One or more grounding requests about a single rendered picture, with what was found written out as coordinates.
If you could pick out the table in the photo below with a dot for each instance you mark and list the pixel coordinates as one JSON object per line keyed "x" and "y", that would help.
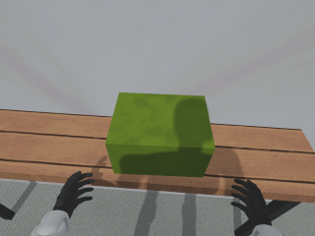
{"x": 50, "y": 147}

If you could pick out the robot right hand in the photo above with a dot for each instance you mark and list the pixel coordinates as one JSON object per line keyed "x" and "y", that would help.
{"x": 255, "y": 209}

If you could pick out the robot left hand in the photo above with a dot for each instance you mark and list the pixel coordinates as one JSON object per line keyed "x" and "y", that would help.
{"x": 68, "y": 199}

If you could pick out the robot left forearm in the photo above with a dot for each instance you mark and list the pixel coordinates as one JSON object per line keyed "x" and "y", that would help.
{"x": 54, "y": 223}

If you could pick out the carton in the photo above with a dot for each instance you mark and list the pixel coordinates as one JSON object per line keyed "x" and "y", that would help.
{"x": 160, "y": 135}

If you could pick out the robot right forearm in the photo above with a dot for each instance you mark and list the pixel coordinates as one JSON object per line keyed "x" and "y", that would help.
{"x": 265, "y": 230}

